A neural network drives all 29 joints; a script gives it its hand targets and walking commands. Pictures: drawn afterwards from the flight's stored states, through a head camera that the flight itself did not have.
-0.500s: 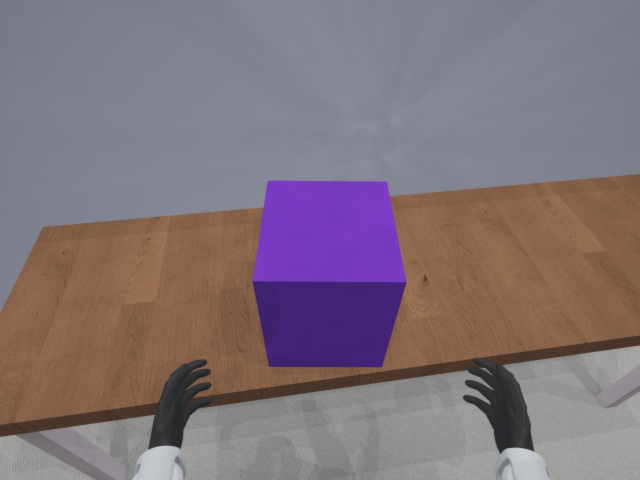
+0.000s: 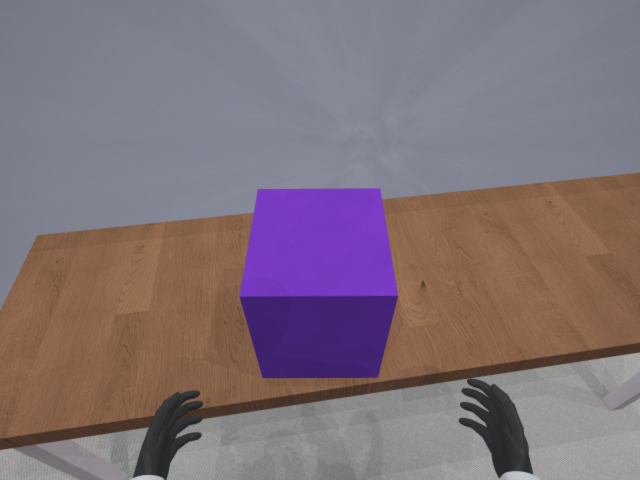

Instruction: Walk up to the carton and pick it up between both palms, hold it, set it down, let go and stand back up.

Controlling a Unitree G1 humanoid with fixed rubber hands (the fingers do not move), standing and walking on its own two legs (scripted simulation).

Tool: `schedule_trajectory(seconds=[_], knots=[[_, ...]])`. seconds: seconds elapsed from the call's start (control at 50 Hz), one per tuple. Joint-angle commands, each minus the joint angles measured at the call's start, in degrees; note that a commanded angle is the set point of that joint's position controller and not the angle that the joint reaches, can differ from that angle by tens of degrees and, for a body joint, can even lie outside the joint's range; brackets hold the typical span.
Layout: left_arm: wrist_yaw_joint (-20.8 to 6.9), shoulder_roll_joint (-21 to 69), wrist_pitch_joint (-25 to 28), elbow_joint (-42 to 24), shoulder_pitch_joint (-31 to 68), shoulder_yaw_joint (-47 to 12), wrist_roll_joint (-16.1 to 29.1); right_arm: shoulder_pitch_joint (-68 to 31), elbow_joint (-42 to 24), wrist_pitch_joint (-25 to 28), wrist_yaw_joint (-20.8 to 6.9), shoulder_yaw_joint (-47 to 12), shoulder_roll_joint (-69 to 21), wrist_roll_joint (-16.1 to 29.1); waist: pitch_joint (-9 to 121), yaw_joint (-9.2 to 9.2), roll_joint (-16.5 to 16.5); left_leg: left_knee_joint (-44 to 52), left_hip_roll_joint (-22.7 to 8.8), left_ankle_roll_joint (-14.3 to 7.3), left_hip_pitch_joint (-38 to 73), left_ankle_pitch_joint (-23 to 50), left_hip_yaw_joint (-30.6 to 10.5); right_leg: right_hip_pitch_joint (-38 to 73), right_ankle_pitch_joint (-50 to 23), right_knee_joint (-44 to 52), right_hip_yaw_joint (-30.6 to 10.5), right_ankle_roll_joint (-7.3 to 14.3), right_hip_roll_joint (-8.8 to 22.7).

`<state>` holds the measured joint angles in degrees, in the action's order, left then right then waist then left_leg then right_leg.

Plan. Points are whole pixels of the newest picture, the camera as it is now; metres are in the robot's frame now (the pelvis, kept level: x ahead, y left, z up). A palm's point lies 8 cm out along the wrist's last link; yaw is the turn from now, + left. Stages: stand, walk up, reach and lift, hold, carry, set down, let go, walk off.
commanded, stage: set down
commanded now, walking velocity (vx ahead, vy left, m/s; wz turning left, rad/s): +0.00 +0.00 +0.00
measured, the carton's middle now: (319, 286) +0.44 +0.02 -0.05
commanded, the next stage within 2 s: let go in 1.08 s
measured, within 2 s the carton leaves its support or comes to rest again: neither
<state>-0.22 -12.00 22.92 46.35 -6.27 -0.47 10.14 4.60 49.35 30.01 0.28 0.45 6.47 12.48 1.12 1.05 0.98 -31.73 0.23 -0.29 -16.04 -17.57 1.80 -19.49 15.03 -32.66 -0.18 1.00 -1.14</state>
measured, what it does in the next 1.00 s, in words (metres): stands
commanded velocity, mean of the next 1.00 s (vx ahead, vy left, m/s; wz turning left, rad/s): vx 0.00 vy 0.00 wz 0.00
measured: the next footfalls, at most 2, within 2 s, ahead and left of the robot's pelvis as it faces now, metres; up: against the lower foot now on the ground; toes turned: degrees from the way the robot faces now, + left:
none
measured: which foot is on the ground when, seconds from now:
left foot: down 0.00-1.00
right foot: down 0.00-1.00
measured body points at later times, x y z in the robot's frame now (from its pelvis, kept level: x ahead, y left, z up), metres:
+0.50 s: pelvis +0.00 +0.00 +0.00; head +0.00 +0.00 +0.45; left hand +0.18 +0.23 -0.09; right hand +0.19 -0.21 -0.08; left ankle -0.01 +0.11 -0.73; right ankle +0.02 -0.10 -0.73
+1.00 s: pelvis +0.01 +0.00 +0.01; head +0.00 +0.01 +0.46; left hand +0.17 +0.23 -0.09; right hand +0.18 -0.21 -0.08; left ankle -0.01 +0.11 -0.73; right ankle +0.02 -0.10 -0.73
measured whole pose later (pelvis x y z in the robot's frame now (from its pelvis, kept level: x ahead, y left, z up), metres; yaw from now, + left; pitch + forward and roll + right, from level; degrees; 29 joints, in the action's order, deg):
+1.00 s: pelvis +0.01 +0.00 +0.01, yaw +0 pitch -2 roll +0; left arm 0.4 -12.0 0.3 39.7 -9.3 -0.5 2.9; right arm 6.2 49.2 17.0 0.3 0.4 7.2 3.9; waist -0.8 1.0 1.0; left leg -26.6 0.2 -0.2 -9.0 -16.0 1.8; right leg -12.4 13.5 -27.6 -0.2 1.3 -1.2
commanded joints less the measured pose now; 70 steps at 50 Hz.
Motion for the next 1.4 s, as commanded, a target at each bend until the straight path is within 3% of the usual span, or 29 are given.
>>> schedule_trajectory(seconds=[0.0, 0.14, 0.16, 0.22, 0.32, 0.34, 0.36, 0.4, 0.42, 0.44, 0.56, 0.58, 0.6, 0.64, 0.66, 0.68, 0.72, 0.74, 0.76, 0.78, 0.82, 0.9, 1.02, 1.14, 1.16, 1.22, 1.28, 1.32, 1.38], knots=[[-0.4, -9.0, 0.2, -13.2, 2.4, -0.4, -1.4, -2.3, -8.9, -0.1, 0.8, -3.2, 5.7, -4.7, 5.8, -2.69, 0.6, 8.3, 0.1, 0.8, 5.6, 13.0, -0.8, 14.9, -9.7, 9.2, -3.0, 2.0, 1.8], [1.6, -9.3, -4.2, -14.4, 6.9, 0.4, -2.1, -3.9, -9.4, -5.3, 0.1, -1.1, 4.7, -7.4, 1.2, -1.33, -1.6, 11.1, -0.5, 0.1, 2.9, 3.2, 0.0, 12.7, 1.0, 10.7, -3.4, 1.9, 2.8], [1.6, -7.4, -5.1, -10.1, 6.4, -0.7, -2.4, -5.8, -7.7, -5.7, -0.4, 0.2, 6.3, -8.4, -1.4, -1.71, -0.7, 11.9, -1.0, 0.5, 2.1, 2.3, -0.2, 12.0, 2.1, 10.2, -1.8, 2.2, 1.7], [1.8, -8.5, -6.9, -12.1, 8.2, -0.4, -1.4, -6.6, -10.6, -7.7, 0.2, 0.4, 5.9, -9.4, -0.3, -0.93, 1.4, 11.7, -0.7, 0.0, 2.8, 0.7, 0.7, 11.1, 4.6, 11.1, -3.0, 1.5, 2.5], [2.4, -9.7, -7.8, -14.7, 7.1, 0.5, -1.7, -5.0, -13.7, -8.6, 0.2, 1.0, 4.7, -9.5, 1.0, -1.06, 1.5, 11.6, -0.7, 0.2, 1.0, 3.6, 0.2, 14.8, -1.8, 10.5, -2.9, 1.5, 3.1], [2.8, -7.7, -9.8, -12.9, 7.4, -0.4, -3.0, -6.6, -8.3, -9.3, -0.3, 2.3, 7.6, -10.6, 0.1, -1.36, -1.1, 12.3, -0.8, 1.4, 2.5, 3.5, 0.7, 12.5, 0.1, 10.6, -1.3, 1.9, 1.8], [2.4, -9.3, -9.4, -15.0, 6.7, 0.3, -1.7, -5.5, -14.0, -9.3, 0.0, 1.0, 6.0, -9.9, 2.1, -1.73, 1.3, 11.8, -1.1, 0.5, 1.7, 4.3, 0.3, 15.0, -2.8, 10.5, -2.5, 1.2, 2.8], [2.7, -9.7, -10.0, -15.9, 6.9, 0.6, -1.6, -5.9, -14.2, -9.3, 0.0, 1.2, 6.1, -10.6, 3.6, -2.20, 1.9, 12.1, -1.1, 0.3, 2.5, 5.8, 0.8, 15.4, -4.4, 10.9, -2.0, 1.2, 2.8], [3.1, -8.9, -9.7, -15.8, 6.1, 0.5, -2.8, -5.2, -12.6, -9.2, -0.2, 2.2, 6.5, -10.1, 2.1, -1.59, -0.4, 12.0, -0.7, 1.2, 2.6, 6.9, 0.8, 14.9, -4.5, 10.5, -1.5, 1.6, 2.0], [3.5, -8.1, -10.9, -14.8, 6.5, 0.8, -4.0, -6.6, -9.6, -9.2, -1.0, 1.8, 7.8, -10.4, 3.0, -3.18, -1.8, 11.7, -0.7, 1.4, 2.9, 7.6, 0.9, 14.6, -5.1, 10.1, -0.7, 1.7, 1.4], [2.5, -9.6, -10.6, -20.5, 0.3, 3.8, -5.3, 0.6, -11.2, -7.8, 0.0, -0.1, 7.8, -8.9, 7.8, -1.79, -0.2, 8.8, 0.3, 2.5, 8.6, 22.4, 1.3, 19.7, -25.0, 9.8, -1.2, 0.1, 1.6], [2.2, -7.1, -13.4, -15.0, -1.1, 3.3, -6.3, -1.6, -4.7, -8.7, -0.6, 0.0, 9.6, -9.8, 5.7, -1.70, -2.8, 9.3, 0.0, 3.3, 9.3, 21.3, 1.1, 16.9, -20.3, 10.2, -1.0, 1.2, 0.7], [2.1, -9.2, -11.9, -20.4, -1.6, 3.9, -4.9, -0.1, -12.9, -7.4, -0.1, 0.0, 8.3, -9.0, 10.0, -1.55, 0.2, 8.3, 0.3, 2.4, 10.2, 23.9, 0.9, 18.7, -24.6, 10.5, -1.1, 0.5, 1.2], [0.9, -7.6, -14.2, -13.5, -2.1, 4.3, -6.3, 0.3, -6.2, -8.5, -0.1, -0.5, 9.2, -10.2, 5.9, -1.14, 1.5, 8.7, 0.9, 2.7, 10.0, 22.5, 1.3, 17.8, -25.1, 11.0, -1.3, 0.1, 1.1], [1.1, -7.5, -14.2, -14.7, -2.6, 5.5, -7.5, 0.5, -7.4, -8.6, -0.1, -1.4, 8.1, -9.5, 5.1, -1.99, 0.1, 9.2, 0.9, 2.9, 10.0, 23.8, 0.9, 18.5, -25.3, 11.5, -1.5, 0.4, 1.3], [0.0, -8.6, -13.7, -14.9, -3.5, 6.2, -6.6, 2.8, -11.2, -8.1, 0.7, -3.0, 6.6, -9.1, 7.0, -2.26, 3.2, 8.2, 1.9, 2.1, 10.5, 24.8, 1.9, 20.3, -30.1, 11.3, -1.8, -0.9, 1.8], [0.6, -7.0, -15.4, -15.3, -3.7, 5.6, -7.2, 0.2, -6.3, -8.8, -0.1, -0.9, 10.1, -10.3, 4.9, -1.90, 0.0, 9.2, 0.6, 3.0, 11.2, 25.2, 0.9, 17.1, -25.5, 11.5, -1.1, 0.2, 0.6], [0.7, -8.0, -14.1, -21.4, -5.1, 5.8, -6.4, 1.8, -12.4, -7.6, 0.0, -0.3, 9.9, -8.5, 6.7, -2.38, 0.7, 8.6, 0.3, 3.2, 12.3, 28.9, 0.9, 17.9, -27.2, 11.4, -0.6, 0.1, 0.4], [0.5, -5.5, -16.7, -14.1, -4.7, 4.9, -7.9, -0.5, -5.5, -8.9, -0.5, -0.2, 10.6, -10.4, 2.4, -2.02, -0.5, 9.5, 0.2, 3.5, 12.1, 26.7, 0.6, 15.6, -23.2, 12.3, -0.7, 0.7, 0.2], [0.2, -7.0, -17.5, -18.4, -3.0, 5.2, -7.5, 1.6, -8.4, -9.3, 0.1, -0.8, 9.2, -10.7, 4.9, -0.88, -0.7, 9.1, 0.4, 3.0, 13.1, 25.6, 0.8, 16.8, -23.6, 13.3, -1.0, 0.1, 0.7], [-0.3, -6.6, -19.4, -14.9, -2.5, 5.6, -8.7, 0.0, -7.0, -10.1, -0.1, -1.0, 9.4, -11.0, 1.5, -2.05, 1.1, 9.7, 0.7, 2.5, 11.8, 23.3, 1.0, 16.1, -20.3, 13.7, -0.8, 0.6, 0.6], [0.6, -6.1, -21.6, -20.1, -0.7, 4.3, -8.3, -0.3, -9.5, -12.4, -0.1, 0.6, 9.7, -12.1, 1.2, -1.40, -2.3, 11.4, 0.1, 2.9, 10.8, 17.9, 1.0, 16.1, -13.4, 14.0, 0.0, 1.1, 0.4], [2.2, -7.0, -23.8, -27.1, 0.5, 3.4, -7.8, 0.1, -13.3, -14.4, -0.9, 2.5, 9.7, -13.0, 2.1, -1.32, -2.8, 13.1, -1.0, 2.1, 9.5, 13.5, 1.3, 15.3, -10.9, 13.2, 0.6, 1.0, 0.4], [2.5, -5.6, -26.7, -20.9, 2.8, 2.9, -9.2, -2.4, -14.3, -16.6, -1.6, 3.8, 9.9, -14.2, -1.3, -2.67, -0.4, 15.6, -1.4, 1.1, 2.9, 3.6, 2.0, 16.8, -4.5, 12.9, 1.3, 1.0, 0.2], [2.9, -5.5, -27.7, -22.2, 3.0, 2.5, -10.1, -3.2, -12.1, -17.0, -2.0, 4.5, 10.8, -13.6, -2.1, -2.43, -3.0, 16.7, -1.7, 1.3, 2.3, 2.5, 2.4, 16.7, -3.4, 12.2, 1.9, 1.0, -0.5], [2.9, -5.3, -28.3, -20.2, 2.4, 3.3, -11.2, -2.4, -12.9, -17.7, -1.9, 4.8, 11.1, -14.5, -1.6, -3.01, -3.1, 16.6, -1.7, 0.7, 0.3, 2.5, 3.1, 19.5, -4.0, 11.6, 1.9, 0.9, -0.6], [2.5, -7.8, -27.8, -25.8, 2.7, 3.8, -7.9, 0.2, -18.9, -17.4, -0.9, 4.1, 9.2, -14.9, 0.4, -2.10, 1.0, 15.0, -1.3, -0.1, 2.0, 4.5, 3.2, 18.1, -6.4, 12.2, 0.6, 0.1, 0.5], [3.0, -5.9, -28.9, -21.7, 3.8, 2.9, -9.3, -2.1, -13.4, -17.9, -2.1, 4.9, 10.6, -15.0, -1.5, -3.12, -0.6, 14.9, -1.0, 1.4, 3.2, 4.9, 3.2, 14.8, -3.2, 13.0, 1.1, 1.0, 0.1], [3.4, -6.1, -28.3, -25.3, 2.9, 2.6, -9.2, -0.6, -14.1, -17.4, -2.2, 5.5, 11.2, -14.7, 1.7, -1.95, -2.9, 14.7, -2.0, 1.3, 3.5, 6.1, 2.1, 17.5, -7.4, 11.0, 1.8, 1.0, -0.6]])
